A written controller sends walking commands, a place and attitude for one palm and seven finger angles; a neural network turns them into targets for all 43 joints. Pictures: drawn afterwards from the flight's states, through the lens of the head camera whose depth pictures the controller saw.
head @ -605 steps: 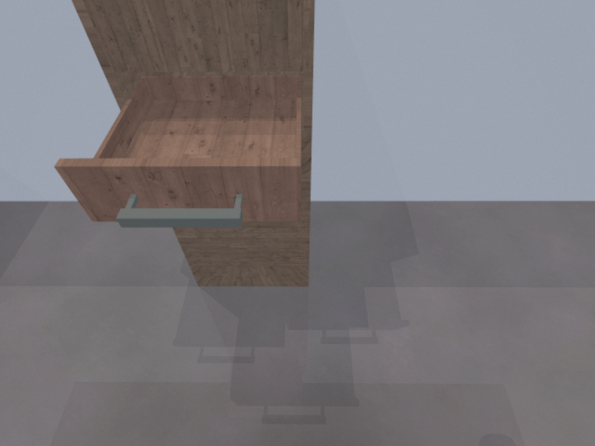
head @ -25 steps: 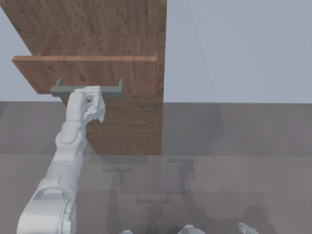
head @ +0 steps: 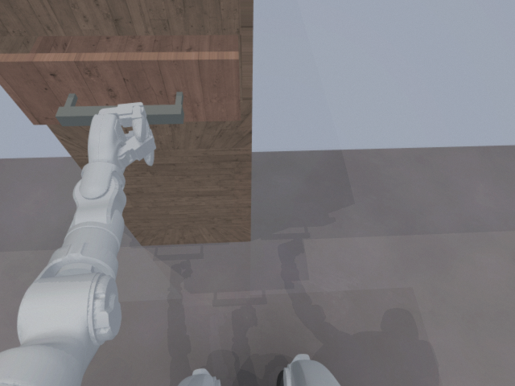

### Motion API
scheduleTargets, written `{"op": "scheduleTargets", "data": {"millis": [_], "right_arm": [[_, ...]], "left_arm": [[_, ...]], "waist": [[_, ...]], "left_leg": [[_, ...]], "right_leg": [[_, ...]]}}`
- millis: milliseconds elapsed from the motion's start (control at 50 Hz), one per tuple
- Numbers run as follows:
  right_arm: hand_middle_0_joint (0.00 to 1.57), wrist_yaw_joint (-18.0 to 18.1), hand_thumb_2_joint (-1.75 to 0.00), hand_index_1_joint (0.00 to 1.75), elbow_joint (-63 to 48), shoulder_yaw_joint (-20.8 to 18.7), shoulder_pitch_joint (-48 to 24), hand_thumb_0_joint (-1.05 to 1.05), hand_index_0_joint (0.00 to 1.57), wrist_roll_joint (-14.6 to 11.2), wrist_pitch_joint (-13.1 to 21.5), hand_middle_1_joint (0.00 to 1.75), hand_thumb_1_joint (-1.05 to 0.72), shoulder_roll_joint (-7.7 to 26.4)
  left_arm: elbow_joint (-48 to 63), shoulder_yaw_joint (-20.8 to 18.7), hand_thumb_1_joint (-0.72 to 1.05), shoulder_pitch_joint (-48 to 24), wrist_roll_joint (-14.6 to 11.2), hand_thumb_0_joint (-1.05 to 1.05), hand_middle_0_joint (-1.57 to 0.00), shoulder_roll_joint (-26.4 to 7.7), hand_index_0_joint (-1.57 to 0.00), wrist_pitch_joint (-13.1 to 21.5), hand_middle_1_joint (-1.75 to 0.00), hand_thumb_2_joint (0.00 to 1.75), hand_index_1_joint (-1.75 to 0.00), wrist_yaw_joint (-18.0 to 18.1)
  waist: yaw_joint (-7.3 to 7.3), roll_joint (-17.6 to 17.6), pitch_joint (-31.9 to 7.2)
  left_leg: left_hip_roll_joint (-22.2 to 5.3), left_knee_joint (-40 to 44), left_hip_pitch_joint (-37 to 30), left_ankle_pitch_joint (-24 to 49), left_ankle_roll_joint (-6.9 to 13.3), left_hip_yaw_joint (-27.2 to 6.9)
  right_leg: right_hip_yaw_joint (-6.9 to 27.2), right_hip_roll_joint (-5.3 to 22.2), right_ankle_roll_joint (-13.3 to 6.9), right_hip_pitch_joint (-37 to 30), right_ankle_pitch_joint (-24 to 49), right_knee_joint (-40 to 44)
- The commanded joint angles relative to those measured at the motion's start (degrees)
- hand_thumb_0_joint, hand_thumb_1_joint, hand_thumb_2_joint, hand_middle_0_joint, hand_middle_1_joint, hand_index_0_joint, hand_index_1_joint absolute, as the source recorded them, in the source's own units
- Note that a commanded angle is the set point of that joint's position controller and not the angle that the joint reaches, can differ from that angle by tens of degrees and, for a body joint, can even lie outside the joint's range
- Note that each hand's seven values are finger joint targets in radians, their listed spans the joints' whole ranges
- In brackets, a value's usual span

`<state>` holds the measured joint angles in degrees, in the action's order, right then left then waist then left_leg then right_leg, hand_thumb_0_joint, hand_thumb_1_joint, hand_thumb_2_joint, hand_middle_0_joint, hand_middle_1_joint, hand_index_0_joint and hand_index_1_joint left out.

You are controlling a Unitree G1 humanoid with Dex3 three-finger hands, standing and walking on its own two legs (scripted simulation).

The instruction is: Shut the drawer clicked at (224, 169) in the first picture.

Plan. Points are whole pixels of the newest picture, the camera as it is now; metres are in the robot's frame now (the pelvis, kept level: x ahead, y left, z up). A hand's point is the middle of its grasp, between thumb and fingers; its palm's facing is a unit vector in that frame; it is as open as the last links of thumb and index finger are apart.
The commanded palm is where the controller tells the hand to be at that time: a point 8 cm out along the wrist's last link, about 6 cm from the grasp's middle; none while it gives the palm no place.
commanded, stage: push the drawer shut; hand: left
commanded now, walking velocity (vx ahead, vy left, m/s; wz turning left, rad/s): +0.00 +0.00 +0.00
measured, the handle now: (124, 106) +0.55 +0.19 +0.08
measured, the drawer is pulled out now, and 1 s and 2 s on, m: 0.06 0.00 0.00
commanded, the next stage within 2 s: pull the fist back off the drawer in 0.66 s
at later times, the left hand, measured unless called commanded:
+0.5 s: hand (149, 112) +0.54 +0.15 +0.08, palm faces -0.03 -1.00 -0.03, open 3.0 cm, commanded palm +0.53 +0.20 +0.09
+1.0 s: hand (147, 112) +0.54 +0.15 +0.08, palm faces +0.00 -1.00 -0.05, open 2.9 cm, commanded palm +0.53 +0.19 +0.09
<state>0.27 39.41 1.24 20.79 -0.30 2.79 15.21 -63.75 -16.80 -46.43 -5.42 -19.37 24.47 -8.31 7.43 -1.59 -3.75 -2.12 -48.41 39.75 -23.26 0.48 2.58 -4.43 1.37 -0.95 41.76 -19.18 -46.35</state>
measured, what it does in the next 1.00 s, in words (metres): stands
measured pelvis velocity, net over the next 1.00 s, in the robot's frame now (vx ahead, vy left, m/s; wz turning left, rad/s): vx -0.01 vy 0.02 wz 0.02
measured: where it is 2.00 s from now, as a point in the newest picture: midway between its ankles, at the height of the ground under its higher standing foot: outside the picture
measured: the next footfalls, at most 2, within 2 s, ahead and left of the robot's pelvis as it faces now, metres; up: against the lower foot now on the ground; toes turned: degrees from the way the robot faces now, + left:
none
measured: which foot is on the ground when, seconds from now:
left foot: down 0.00-1.00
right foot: down 0.00-1.00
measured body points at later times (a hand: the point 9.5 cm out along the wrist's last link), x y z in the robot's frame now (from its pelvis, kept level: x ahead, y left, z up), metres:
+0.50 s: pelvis +0.00 +0.01 -0.01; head +0.13 +0.01 +0.42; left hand +0.53 +0.20 +0.09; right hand -0.03 -0.25 -0.12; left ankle +0.00 +0.11 -0.70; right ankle +0.03 -0.11 -0.70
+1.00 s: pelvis -0.01 +0.02 -0.02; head +0.13 +0.04 +0.41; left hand +0.54 +0.21 +0.09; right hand -0.04 -0.24 -0.12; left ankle +0.00 +0.11 -0.70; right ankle +0.03 -0.11 -0.70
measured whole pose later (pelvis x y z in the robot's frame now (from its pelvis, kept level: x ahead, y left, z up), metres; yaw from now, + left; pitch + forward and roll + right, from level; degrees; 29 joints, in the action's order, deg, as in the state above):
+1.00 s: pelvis -0.01 +0.02 -0.02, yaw +1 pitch +22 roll -3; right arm -1.0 39.1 2.9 24.9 3.3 2.1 16.0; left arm -75.5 -16.9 -65.0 -0.6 -27.1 21.5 -4.4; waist 13.0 -2.0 -4.7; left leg -1.5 -55.1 53.0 -24.1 1.8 0.3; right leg -6.4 2.1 0.2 52.3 -18.7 -49.4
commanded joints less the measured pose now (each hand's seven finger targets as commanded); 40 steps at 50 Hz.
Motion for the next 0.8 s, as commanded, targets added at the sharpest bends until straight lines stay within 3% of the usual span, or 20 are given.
{"op": "scheduleTargets", "data": {"millis": [0, 80, 140, 200, 260, 320, 380, 480, 520, 580, 620, 660, 700, 720, 780], "right_arm": [[0.2, 0.45, -0.9, 0.3, -3.83, -2.71, 7.2, 0.0, 0.2, 0.35, 1.02, 0.3, -0.9, 9.04], [0.2, 0.47, -0.9, 0.3, -3.61, -2.48, 8.36, 0.0, 0.2, 0.59, 0.76, 0.3, -0.9, 9.43], [0.2, 0.39, -0.9, 0.3, -3.73, -2.59, 9.42, 0.0, 0.2, 0.97, 0.56, 0.3, -0.9, 9.87], [0.2, 0.12, -0.9, 0.3, -3.48, -2.49, 10.37, 0.0, 0.2, 1.4, 0.23, 0.3, -0.9, 9.87], [0.2, 0.15, -0.9, 0.3, -3.43, -2.41, 11.13, 0.0, 0.2, 1.43, -0.3, 0.3, -0.9, 10.29], [0.2, 0.11, -0.9, 0.3, -3.81, -2.36, 12.15, 0.0, 0.2, 1.74, -0.79, 0.3, -0.9, 10.61], [0.2, 0.09, -0.9, 0.3, -3.69, -2.21, 13.08, 0.0, 0.2, 2.01, -1.29, 0.3, -0.9, 10.74], [0.2, 0.14, -0.9, 0.3, -3.26, -2.18, 14.27, 0.0, 0.2, 2.24, -1.9, 0.3, -0.9, 11.11], [0.2, 0.1, -0.9, 0.3, -2.64, -2.3, 14.55, 0.0, 0.2, 2.35, -1.77, 0.3, -0.9, 11.07], [0.2, 0.03, -0.9, 0.3, -1.88, -2.25, 15.19, 0.0, 0.2, 2.8, -1.53, 0.3, -0.9, 11.29], [0.2, 0.12, -0.9, 0.3, -1.37, -2.09, 15.51, 0.0, 0.2, 2.79, -1.4, 0.3, -0.9, 11.62], [0.2, 0.25, -0.9, 0.3, -1.25, -1.86, 15.42, 0.0, 0.2, 2.74, -1.09, 0.3, -0.9, 11.74], [0.2, 0.45, -0.9, 0.3, -1.05, -1.82, 15.75, 0.0, 0.2, 2.91, -0.68, 0.3, -0.9, 12.01], [0.2, 0.47, -0.9, 0.3, -0.99, -1.72, 15.61, 0.0, 0.2, 2.94, -0.42, 0.3, -0.9, 11.92], [0.2, 0.39, -0.9, 0.3, -0.8, -1.55, 15.88, 0.0, 0.2, 3.15, 0.07, 0.3, -0.9, 12.07]], "left_arm": [[12.2, -2.36, 0.9, -34.03, -0.47, 0.0, -1.4, -14.18, -1.4, 3.65, -1.6, 0.9, -1.6, 0.6], [8.91, -3.04, 0.9, -36.53, 0.03, 0.0, -1.4, -15.74, -1.4, 3.12, -1.6, 0.9, -1.6, 0.43], [8.81, -4.93, 0.9, -37.82, 0.41, 0.0, -1.4, -18.27, -1.4, 3.08, -1.6, 0.9, -1.6, 0.54], [7.68, -4.23, 0.9, -39.18, 0.63, 0.0, -1.4, -16.94, -1.4, 2.91, -1.6, 0.9, -1.6, 0.8], [5.22, -5.7, 0.9, -40.53, 1.2, 0.0, -1.4, -19.75, -1.4, 2.08, -1.6, 0.9, -1.6, 1.08], [6.02, -7.43, 0.9, -41.77, 1.93, 0.0, -1.4, -22.61, -1.4, 2.12, -1.6, 0.9, -1.6, 0.99], [3.95, -8.0, 0.9, -42.07, 2.1, 0.0, -1.4, -23.44, -1.4, 1.76, -1.6, 0.9, -1.6, 0.79], [2.75, -7.43, 0.9, -46.63, 2.91, 0.0, -1.4, -24.03, -1.4, 1.22, -1.6, 0.9, -1.6, 1.16], [3.4, -5.19, 0.9, -50.34, 3.11, 0.0, -1.4, -21.78, -1.4, 1.13, -1.6, 0.9, -1.6, 1.62], [3.8, -4.05, 0.9, -53.07, 3.27, 0.0, -1.4, -20.57, -1.4, 1.16, -1.6, 0.9, -1.6, 2.58], [2.18, -3.34, 0.9, -54.25, 3.46, 0.0, -1.4, -20.62, -1.4, 0.69, -1.6, 0.9, -1.6, 2.8], [1.76, -2.08, 0.9, -55.28, 3.49, 0.0, -1.4, -19.8, -1.4, 0.37, -1.6, 0.9, -1.6, 2.91], [3.64, -1.85, 0.9, -57.59, 3.49, 0.0, -1.4, -20.18, -1.4, 0.69, -1.6, 0.9, -1.6, 3.14], [3.55, -0.74, 0.9, -58.18, 3.32, 0.0, -1.4, -18.82, -1.4, 0.48, -1.6, 0.9, -1.6, 3.3], [2.12, -0.25, 0.9, -57.33, 3.22, 0.0, -1.4, -17.23, -1.4, 0.13, -1.6, 0.9, -1.6, 3.97]], "waist": [[3.16, -1.4, -23.42], [4.03, -1.21, -22.66], [3.98, -2.23, -25.71], [4.73, -3.23, -25.92], [5.44, -0.97, -24.29], [5.12, -3.9, -27.94], [5.62, -2.96, -26.74], [7.55, -4.31, -25.34], [8.89, -6.78, -25.66], [9.93, -7.84, -26.84], [10.85, -6.87, -25.59], [11.34, -8.07, -24.64], [11.41, -9.8, -26.93], [11.85, -10.84, -27.18], [11.99, -8.96, -25.7]], "left_leg": [[1.97, 5.83, -8.13, 9.98, 1.21, -3.07], [1.95, 5.2, -6.06, 9.05, 1.32, -3.2], [1.86, 4.46, -6.98, 10.81, 1.23, -3.63], [1.6, 3.82, -8.3, 13.27, 1.06, -4.11], [1.67, 3.43, -4.53, 11.03, 1.44, -3.76], [1.7, 2.76, -6.16, 13.45, 1.34, -3.87], [1.51, 2.39, -5.31, 13.96, 1.43, -4.01], [1.17, 1.71, -5.24, 13.59, 1.45, -4.72], [0.91, 1.63, -7.37, 12.99, 1.19, -5.59], [0.71, 1.2, -9.39, 13.03, 1.15, -6.37], [0.62, 1.29, -8.11, 10.8, 1.14, -6.89], [0.56, 1.63, -7.92, 8.86, 1.11, -7.16], [0.33, 1.66, -10.02, 9.25, 0.89, -7.92], [0.32, 1.74, -10.66, 8.59, 0.84, -8.04], [0.13, 2.08, -10.65, 7.85, 0.77, -8.96]], "right_leg": [[4.28, -2.32, 0.28, -11.82, 10.58, 5.14], [4.35, -2.44, 0.29, -10.58, 9.66, 4.92], [4.2, -2.53, 0.26, -10.3, 10.4, 4.23], [3.61, -2.7, 0.24, -8.12, 11.6, 3.7], [4.18, -2.73, 0.47, -8.85, 10.35, 4.2], [4.12, -2.75, 0.29, -9.08, 12.02, 3.53], [3.92, -2.98, 0.25, -8.56, 12.42, 3.44], [3.45, -2.98, 0.38, -4.41, 10.55, 3.43], [2.9, -2.94, 0.48, -0.95, 8.39, 3.45], [2.52, -3.01, 0.38, 1.64, 7.13, 3.34], [2.36, -2.95, 0.51, 2.83, 5.27, 3.54], [2.22, -2.89, 0.43, 4.16, 3.76, 3.64], [1.94, -2.8, 0.3, 5.09, 3.66, 3.1], [1.89, -2.78, 0.35, 5.87, 3.18, 3.16], [1.35, -2.81, 0.19, 7.14, 2.75, 3.03]]}}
